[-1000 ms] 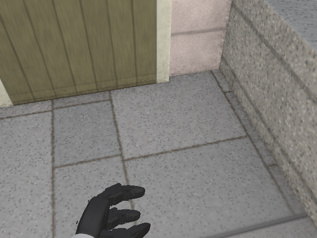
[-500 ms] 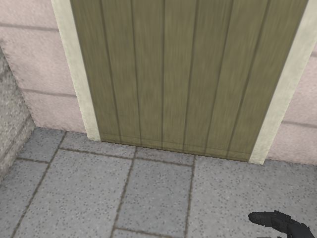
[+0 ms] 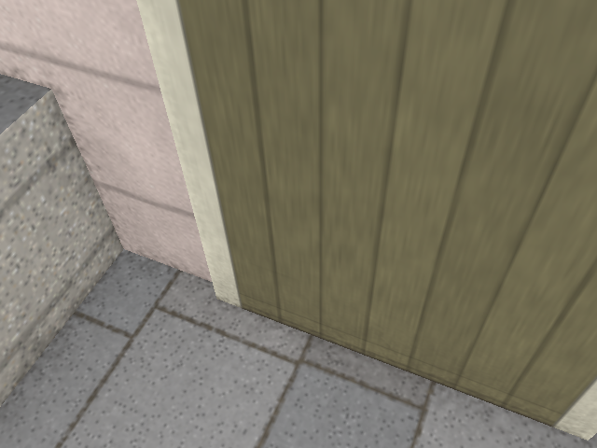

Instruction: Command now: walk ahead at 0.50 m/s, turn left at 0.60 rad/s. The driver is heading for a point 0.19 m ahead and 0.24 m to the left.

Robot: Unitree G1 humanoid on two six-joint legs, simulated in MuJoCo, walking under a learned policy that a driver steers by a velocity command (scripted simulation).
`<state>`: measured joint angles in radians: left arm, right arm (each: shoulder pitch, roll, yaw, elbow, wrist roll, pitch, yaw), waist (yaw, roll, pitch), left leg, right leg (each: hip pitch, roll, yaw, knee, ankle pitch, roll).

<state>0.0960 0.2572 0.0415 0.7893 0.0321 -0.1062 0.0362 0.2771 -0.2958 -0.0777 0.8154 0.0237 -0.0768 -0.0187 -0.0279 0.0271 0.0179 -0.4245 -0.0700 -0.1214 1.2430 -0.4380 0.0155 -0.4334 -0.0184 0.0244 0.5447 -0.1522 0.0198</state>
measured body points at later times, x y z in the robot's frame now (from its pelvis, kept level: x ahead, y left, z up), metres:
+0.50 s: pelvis +0.16 +0.07 +0.01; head +0.19 +0.09 +0.45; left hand +0.15 +0.35 -0.14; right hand +0.40 -0.12 -0.07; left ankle +0.22 +0.19 -0.73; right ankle +0.14 -0.12 -0.67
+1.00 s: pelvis +0.18 +0.05 +0.01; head +0.19 +0.04 +0.46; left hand +0.18 +0.30 -0.13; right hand +0.35 -0.19 -0.12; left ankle +0.22 +0.19 -0.73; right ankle +0.20 -0.08 -0.73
